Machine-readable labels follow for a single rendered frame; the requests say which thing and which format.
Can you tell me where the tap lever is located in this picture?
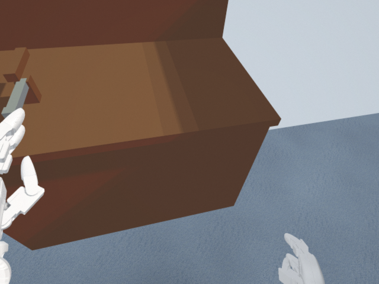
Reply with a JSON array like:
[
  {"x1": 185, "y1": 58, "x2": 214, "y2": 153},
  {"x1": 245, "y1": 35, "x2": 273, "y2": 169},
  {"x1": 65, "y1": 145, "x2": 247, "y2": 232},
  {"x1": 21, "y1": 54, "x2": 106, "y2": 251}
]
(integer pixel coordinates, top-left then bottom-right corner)
[{"x1": 1, "y1": 78, "x2": 29, "y2": 118}]

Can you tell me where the robot right hand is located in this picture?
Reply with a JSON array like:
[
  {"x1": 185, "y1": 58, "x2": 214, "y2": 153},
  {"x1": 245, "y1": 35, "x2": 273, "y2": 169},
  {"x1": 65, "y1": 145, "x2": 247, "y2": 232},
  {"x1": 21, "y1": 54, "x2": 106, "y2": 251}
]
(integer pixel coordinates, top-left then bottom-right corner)
[{"x1": 278, "y1": 233, "x2": 325, "y2": 284}]

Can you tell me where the counter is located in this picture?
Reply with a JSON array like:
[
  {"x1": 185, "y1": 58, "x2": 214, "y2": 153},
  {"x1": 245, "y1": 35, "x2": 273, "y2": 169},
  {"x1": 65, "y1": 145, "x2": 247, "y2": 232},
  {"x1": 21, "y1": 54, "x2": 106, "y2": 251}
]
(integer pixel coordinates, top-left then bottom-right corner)
[{"x1": 0, "y1": 0, "x2": 281, "y2": 250}]

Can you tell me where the robot left hand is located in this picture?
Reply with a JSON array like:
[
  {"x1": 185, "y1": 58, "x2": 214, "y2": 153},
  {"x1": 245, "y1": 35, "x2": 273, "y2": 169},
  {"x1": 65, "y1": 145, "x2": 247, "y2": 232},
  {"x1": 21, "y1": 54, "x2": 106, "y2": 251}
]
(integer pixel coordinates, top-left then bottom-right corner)
[{"x1": 0, "y1": 108, "x2": 44, "y2": 240}]

